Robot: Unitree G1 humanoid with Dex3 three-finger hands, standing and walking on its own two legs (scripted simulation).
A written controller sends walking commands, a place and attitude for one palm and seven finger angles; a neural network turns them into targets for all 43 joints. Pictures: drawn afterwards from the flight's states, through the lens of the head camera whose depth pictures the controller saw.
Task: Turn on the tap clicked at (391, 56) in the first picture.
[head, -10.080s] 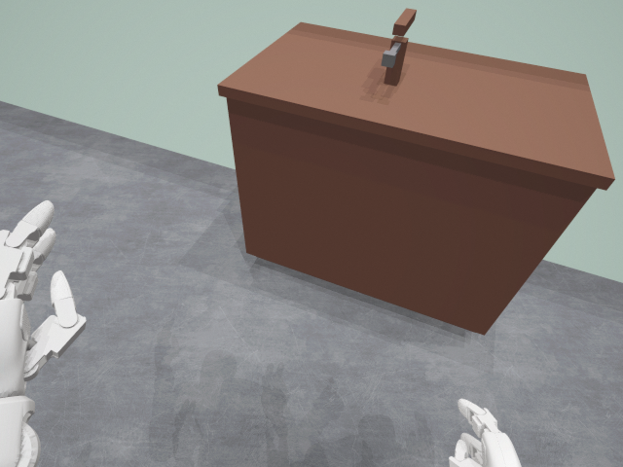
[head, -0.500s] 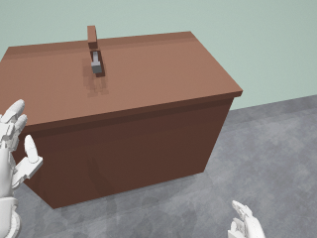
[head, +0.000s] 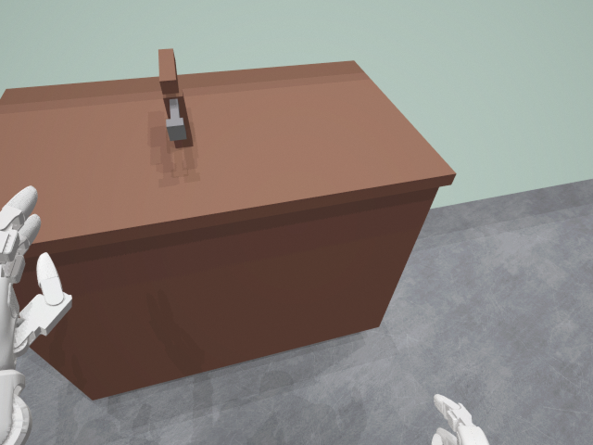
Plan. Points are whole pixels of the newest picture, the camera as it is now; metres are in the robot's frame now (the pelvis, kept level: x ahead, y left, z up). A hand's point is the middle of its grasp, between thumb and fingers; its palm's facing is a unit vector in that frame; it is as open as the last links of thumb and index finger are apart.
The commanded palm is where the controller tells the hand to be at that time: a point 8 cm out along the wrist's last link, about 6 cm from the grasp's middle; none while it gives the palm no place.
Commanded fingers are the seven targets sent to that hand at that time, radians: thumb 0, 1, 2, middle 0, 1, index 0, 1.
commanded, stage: shuffle to correct the standing spot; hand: left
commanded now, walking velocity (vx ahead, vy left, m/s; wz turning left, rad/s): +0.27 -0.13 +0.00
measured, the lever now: (176, 129) +0.57 +0.25 +0.13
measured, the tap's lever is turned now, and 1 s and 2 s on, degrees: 0 0 0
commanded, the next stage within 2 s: come to a stop and stand still in 0.76 s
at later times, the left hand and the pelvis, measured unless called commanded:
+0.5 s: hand (146, 200) +0.34 +0.21 +0.18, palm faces +0.32 -0.81 -0.49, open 7.4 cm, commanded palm +0.29 +0.24 +0.18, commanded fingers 0.00 0.90 0.90 -0.20 -0.30 -0.20 -0.30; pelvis +0.11 -0.03 +0.00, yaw -3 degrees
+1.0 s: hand (235, 148) +0.45 +0.12 +0.18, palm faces +0.40 -0.80 -0.45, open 7.4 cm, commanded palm +0.38 +0.16 +0.18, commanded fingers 0.00 0.90 0.90 -0.20 -0.30 -0.20 -0.30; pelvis +0.22 -0.11 -0.02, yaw -1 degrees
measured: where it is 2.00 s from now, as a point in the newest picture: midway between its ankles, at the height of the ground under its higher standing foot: outside the picture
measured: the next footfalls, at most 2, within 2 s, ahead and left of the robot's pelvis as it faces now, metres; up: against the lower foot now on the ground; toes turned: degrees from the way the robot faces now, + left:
left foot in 0.20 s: +0.12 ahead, +0.12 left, +0.00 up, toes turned +5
right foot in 0.54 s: +0.25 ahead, -0.20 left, +0.00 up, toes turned -9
